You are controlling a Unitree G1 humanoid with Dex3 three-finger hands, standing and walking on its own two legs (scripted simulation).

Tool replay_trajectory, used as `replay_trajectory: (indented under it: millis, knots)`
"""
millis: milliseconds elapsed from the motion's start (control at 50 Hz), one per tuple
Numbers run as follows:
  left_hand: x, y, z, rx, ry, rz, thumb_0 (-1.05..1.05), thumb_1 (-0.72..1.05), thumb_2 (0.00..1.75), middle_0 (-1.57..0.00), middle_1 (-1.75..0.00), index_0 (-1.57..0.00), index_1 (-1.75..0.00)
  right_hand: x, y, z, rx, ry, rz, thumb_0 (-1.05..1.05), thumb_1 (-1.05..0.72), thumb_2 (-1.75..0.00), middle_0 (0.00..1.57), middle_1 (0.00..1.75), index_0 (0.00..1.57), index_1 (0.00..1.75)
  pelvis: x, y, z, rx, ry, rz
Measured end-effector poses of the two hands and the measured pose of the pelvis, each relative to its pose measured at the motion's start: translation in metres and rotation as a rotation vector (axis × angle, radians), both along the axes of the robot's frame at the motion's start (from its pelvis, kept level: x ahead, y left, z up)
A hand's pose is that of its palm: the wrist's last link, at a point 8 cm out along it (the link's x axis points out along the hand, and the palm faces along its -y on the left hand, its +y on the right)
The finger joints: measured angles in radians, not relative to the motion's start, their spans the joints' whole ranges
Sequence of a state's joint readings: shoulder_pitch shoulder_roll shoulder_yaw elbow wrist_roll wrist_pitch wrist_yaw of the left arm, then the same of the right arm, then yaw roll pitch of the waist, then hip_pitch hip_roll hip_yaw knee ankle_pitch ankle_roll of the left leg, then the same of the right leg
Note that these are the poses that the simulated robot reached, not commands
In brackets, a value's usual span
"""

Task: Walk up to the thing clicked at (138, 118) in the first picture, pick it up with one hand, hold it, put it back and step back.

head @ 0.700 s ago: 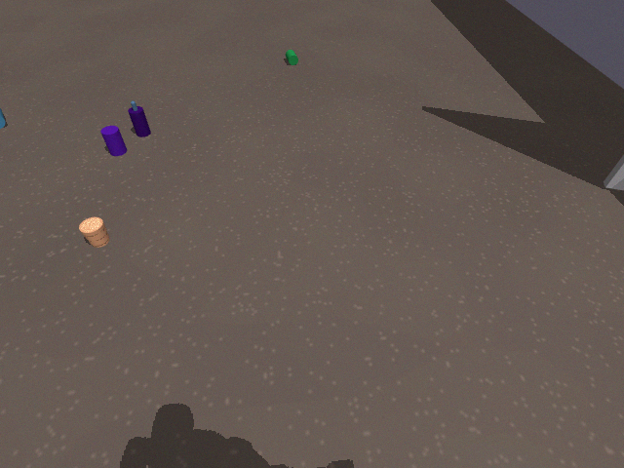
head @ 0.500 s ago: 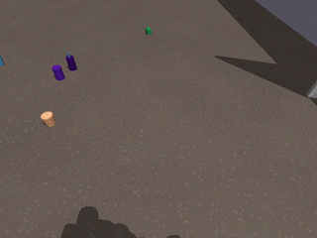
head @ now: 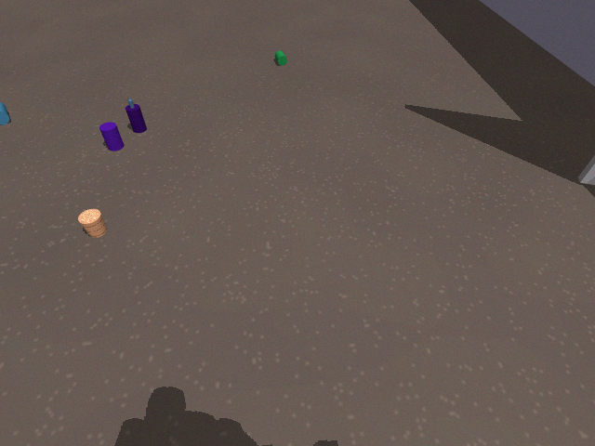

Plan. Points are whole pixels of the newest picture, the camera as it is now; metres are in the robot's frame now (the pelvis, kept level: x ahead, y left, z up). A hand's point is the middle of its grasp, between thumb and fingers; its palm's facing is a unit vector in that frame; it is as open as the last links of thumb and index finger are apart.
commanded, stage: stand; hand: left
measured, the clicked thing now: (135, 114) +2.00 +0.93 -0.68
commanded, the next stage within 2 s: walk up in 0.42 s
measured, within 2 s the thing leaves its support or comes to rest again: neither
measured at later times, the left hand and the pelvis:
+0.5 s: hand out of the picture +0.08 +0.26 -0.15, palm faces +0.02 -0.95 -0.32, open 7.4 cm; pelvis +0.01 +0.00 +0.00, yaw +3 degrees
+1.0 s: hand (11, 418) +0.23 +0.45 -0.16, palm faces +0.12 -0.95 -0.29, open 7.4 cm; pelvis +0.18 +0.17 -0.01, yaw +11 degrees
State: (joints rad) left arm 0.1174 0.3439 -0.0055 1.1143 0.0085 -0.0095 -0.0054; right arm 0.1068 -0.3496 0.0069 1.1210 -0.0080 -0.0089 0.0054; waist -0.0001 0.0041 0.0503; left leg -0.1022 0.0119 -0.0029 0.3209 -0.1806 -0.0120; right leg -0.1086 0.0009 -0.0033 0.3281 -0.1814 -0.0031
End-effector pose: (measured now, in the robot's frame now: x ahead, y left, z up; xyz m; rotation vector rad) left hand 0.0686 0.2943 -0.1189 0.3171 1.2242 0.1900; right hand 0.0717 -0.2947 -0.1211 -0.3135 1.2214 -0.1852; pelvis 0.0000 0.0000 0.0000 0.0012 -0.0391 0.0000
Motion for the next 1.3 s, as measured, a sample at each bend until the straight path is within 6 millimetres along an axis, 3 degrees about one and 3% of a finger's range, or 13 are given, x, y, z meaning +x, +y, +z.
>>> replay_trajectory:
  millis: [420,500,560,660,760,840,880,1020,1100,1200,1300]
  knots:
    - [0.004,0.001,0.0,-0.003,-0.011,-0.007,0.0,0.91,0.9,-0.21,-0.3,-0.2,-0.3,-0.004,0.0,0.001,-0.005,0.006,-0.006,0.0,-0.9,-0.9,0.2,0.3,0.2,0.3,0.001,0.001,0.0,-0.001,-0.001,0.0]
    - [0.002,0.012,0.006,-0.016,-0.074,0.025,0.0,0.91,0.9,-0.21,-0.3,-0.2,-0.3,0.002,-0.004,0.004,0.007,0.016,0.037,0.01,-0.9,-0.9,0.2,0.3,0.2,0.3,0.006,0.005,-0.001,-0.016,0.025,0.051]
    - [-0.008,0.033,0.014,0.012,-0.105,0.069,0.0,0.91,0.9,-0.21,-0.3,-0.2,-0.3,0.021,-0.005,0.013,-0.009,0.025,0.088,0.01,-0.9,-0.9,0.2,0.3,0.2,0.3,0.013,0.013,0.001,-0.009,0.037,0.068]
    - [-0.024,0.082,0.018,0.067,-0.073,0.121,0.0,0.9,0.9,-0.21,-0.3,-0.2,-0.3,0.075,0.003,0.029,-0.042,-0.042,0.142,0.01,-0.9,-0.9,0.2,0.3,0.2,0.3,0.035,0.039,-0.002,-0.019,0.017,0.107]
    - [-0.014,0.142,0.002,0.089,-0.057,0.173,0.0,0.9,0.9,-0.21,-0.3,-0.2,-0.3,0.142,0.039,0.038,-0.076,-0.108,0.186,0.01,-0.9,-0.9,0.2,0.3,0.2,0.3,0.076,0.078,-0.017,-0.045,0.008,0.145]
    - [0.022,0.191,-0.027,0.09,-0.043,0.182,0.0,0.91,0.9,-0.21,-0.3,-0.2,-0.3,0.187,0.081,0.033,-0.108,-0.175,0.191,0.01,-0.9,-0.9,0.2,0.3,0.2,0.3,0.115,0.119,-0.037,-0.013,0.015,0.161]
    - [0.048,0.201,-0.033,0.069,-0.031,0.158,0.01,0.91,0.9,-0.21,-0.3,-0.2,-0.3,0.197,0.101,0.031,-0.105,-0.202,0.179,0.0,-0.9,-0.9,0.2,0.3,0.2,0.3,0.127,0.135,-0.039,-0.013,0.011,0.162]
    - [0.161,0.204,-0.009,-0.058,-0.149,0.104,0.01,0.91,0.9,-0.2,-0.3,-0.2,-0.3,0.196,0.154,0.037,-0.064,-0.048,0.142,0.0,-0.9,-0.9,0.2,0.3,0.2,0.3,0.188,0.17,-0.006,-0.019,0.008,0.205]
    - [0.209,0.215,-0.001,-0.07,-0.157,0.106,0.0,0.91,0.9,-0.21,-0.3,-0.2,-0.3,0.213,0.17,0.032,-0.054,0.027,0.129,0.01,-0.9,-0.9,0.21,0.3,0.2,0.3,0.234,0.186,-0.002,-0.01,0.007,0.22]
    - [0.274,0.233,-0.001,-0.043,-0.135,0.12,0.0,0.91,0.9,-0.21,-0.3,-0.2,-0.3,0.262,0.182,0.019,-0.045,0.083,0.133,0.01,-0.9,-0.9,0.21,0.3,0.21,0.3,0.3,0.198,-0.009,0.002,0.025,0.241]
    - [0.364,0.243,-0.007,-0.009,-0.168,0.13,0.01,0.91,0.9,-0.21,-0.3,-0.2,-0.3,0.341,0.183,-0.007,-0.053,0.119,0.16,0.01,-0.9,-0.9,0.21,0.3,0.21,0.3,0.377,0.204,-0.029,0.004,0.053,0.277]
